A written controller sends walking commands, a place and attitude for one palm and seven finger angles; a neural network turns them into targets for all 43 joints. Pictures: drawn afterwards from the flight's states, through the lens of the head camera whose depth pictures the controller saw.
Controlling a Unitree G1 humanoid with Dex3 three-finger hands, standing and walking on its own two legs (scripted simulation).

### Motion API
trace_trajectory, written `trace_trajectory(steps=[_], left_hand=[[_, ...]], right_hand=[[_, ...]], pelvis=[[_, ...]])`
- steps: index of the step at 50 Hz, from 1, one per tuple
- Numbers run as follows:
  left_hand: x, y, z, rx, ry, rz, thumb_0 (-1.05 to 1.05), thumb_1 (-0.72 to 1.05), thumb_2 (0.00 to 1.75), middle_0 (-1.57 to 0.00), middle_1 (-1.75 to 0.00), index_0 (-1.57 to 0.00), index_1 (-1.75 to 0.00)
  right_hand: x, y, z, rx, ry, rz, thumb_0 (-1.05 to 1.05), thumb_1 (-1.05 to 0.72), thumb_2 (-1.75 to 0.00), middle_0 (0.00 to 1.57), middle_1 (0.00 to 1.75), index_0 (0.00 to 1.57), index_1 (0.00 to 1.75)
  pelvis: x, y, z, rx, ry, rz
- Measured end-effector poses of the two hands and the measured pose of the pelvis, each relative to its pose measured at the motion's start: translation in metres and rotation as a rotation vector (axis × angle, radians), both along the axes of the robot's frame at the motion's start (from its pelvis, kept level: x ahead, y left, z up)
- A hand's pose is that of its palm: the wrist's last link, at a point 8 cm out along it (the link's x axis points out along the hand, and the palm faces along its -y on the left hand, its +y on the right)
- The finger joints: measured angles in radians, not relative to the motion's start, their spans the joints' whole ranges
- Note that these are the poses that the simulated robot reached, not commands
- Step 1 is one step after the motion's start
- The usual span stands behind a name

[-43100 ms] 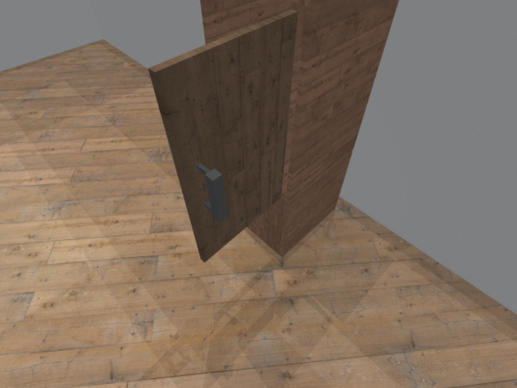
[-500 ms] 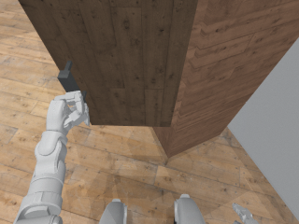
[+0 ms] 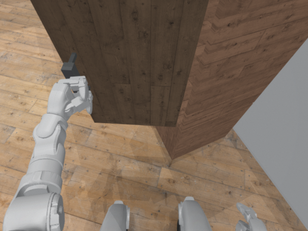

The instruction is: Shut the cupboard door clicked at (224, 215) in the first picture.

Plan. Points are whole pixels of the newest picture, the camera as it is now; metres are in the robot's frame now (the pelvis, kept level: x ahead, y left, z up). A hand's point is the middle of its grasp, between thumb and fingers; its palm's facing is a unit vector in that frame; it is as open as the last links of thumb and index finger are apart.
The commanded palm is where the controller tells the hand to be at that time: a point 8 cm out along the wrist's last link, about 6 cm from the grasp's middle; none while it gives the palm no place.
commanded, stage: push the door shut along its arc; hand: left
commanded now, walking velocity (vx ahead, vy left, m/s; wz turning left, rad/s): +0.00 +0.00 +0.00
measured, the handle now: (79, 80) +0.50 +0.21 +0.06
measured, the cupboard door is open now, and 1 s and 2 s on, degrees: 63 43 28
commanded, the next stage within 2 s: pull the fist back off the door in 1.54 s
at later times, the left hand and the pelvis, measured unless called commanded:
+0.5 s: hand (91, 84) +0.48 +0.17 +0.07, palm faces -0.23 -0.97 -0.04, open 3.1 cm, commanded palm +0.49 +0.20 +0.07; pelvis -0.02 +0.01 -0.02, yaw +0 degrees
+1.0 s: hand (115, 68) +0.54 +0.11 +0.07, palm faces -0.40 -0.91 -0.04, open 3.1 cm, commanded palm +0.56 +0.15 +0.07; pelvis -0.02 +0.03 -0.03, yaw -2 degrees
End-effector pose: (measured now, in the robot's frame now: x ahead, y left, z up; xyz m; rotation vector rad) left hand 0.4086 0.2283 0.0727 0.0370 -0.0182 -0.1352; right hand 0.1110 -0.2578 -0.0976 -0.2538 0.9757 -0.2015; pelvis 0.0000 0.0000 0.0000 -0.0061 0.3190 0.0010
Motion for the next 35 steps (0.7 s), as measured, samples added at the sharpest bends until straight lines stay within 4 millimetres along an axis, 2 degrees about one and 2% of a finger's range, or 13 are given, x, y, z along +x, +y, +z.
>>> trace_trajectory(steps=[20, 35], left_hand=[[0.049, 0.002, 0.000, 0.008, 0.029, -0.079, 0.02, 0.90, 0.90, -1.32, -1.50, -1.32, -1.50], [0.088, -0.004, 0.000, 0.023, 0.046, -0.154, 0.02, 0.90, 0.90, -1.30, -1.50, -1.31, -1.50]], right_hand=[[-0.073, -0.002, -0.022, -0.027, 0.183, -0.051, 0.01, -0.90, -0.90, 0.21, 0.30, 0.21, 0.30], [-0.103, 0.006, -0.023, -0.060, 0.240, -0.078, 0.01, -0.90, -0.90, 0.21, 0.30, 0.21, 0.30]], pelvis=[[-0.018, 0.008, -0.018, -0.017, 0.062, 0.007], [-0.023, 0.019, -0.029, -0.039, 0.113, 0.008]])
